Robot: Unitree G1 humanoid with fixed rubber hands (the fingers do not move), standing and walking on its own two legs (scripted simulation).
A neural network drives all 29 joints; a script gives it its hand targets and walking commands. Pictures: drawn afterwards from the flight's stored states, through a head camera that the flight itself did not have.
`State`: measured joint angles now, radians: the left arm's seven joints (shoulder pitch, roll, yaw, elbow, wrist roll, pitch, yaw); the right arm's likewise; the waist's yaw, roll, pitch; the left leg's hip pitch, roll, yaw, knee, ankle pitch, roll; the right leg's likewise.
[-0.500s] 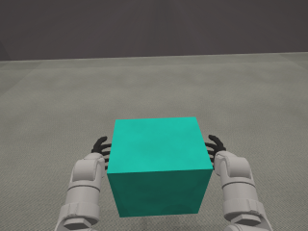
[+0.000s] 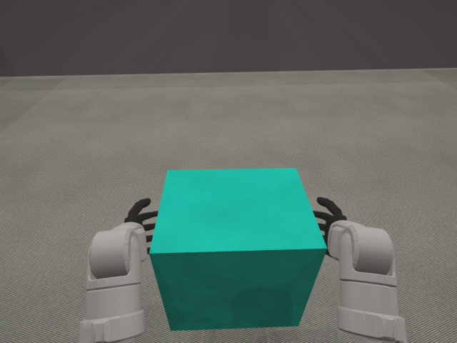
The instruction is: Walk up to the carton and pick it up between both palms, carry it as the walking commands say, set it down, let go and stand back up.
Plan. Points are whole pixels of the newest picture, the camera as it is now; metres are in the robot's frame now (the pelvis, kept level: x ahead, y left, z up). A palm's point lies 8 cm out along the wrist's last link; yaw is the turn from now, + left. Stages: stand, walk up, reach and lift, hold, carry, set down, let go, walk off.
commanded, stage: carry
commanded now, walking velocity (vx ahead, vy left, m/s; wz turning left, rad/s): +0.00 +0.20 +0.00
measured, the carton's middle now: (233, 249) +0.30 +0.01 +0.03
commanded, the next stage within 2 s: hold in 1.72 s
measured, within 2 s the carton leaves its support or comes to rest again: neither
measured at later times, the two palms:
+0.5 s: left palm (127, 243) +0.27 +0.19 +0.09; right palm (328, 250) +0.25 -0.15 +0.09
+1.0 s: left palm (129, 247) +0.26 +0.18 +0.10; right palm (337, 258) +0.24 -0.16 +0.09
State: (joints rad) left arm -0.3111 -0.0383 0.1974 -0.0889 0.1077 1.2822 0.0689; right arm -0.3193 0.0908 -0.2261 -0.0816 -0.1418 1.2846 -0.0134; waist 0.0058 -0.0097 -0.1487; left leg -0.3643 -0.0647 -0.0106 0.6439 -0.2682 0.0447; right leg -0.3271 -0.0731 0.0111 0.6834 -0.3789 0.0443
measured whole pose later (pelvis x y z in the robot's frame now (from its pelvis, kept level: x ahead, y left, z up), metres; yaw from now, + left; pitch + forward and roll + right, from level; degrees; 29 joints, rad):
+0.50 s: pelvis -0.01 +0.03 +0.00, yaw -3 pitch +0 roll +0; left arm -0.29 -0.06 0.21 -0.14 0.11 1.26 0.06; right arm -0.29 0.10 -0.23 -0.15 -0.14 1.28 -0.02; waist 0.01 0.00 -0.11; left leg -0.39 -0.01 0.08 0.67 -0.28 0.04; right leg -0.35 -0.09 0.01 0.69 -0.38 0.08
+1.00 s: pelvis -0.03 +0.02 +0.00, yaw -3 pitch -1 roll +0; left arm -0.29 -0.06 0.21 -0.14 0.11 1.26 0.06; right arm -0.29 0.10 -0.23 -0.15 -0.14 1.28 -0.02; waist 0.01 0.01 -0.11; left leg -0.39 0.00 0.09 0.67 -0.26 0.04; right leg -0.35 -0.09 0.01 0.69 -0.33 0.07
